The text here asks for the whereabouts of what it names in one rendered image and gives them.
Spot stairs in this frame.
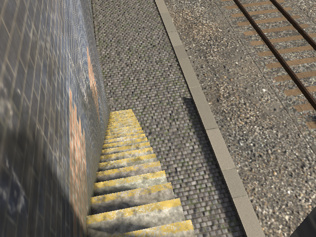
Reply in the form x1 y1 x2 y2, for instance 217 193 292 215
86 109 196 237

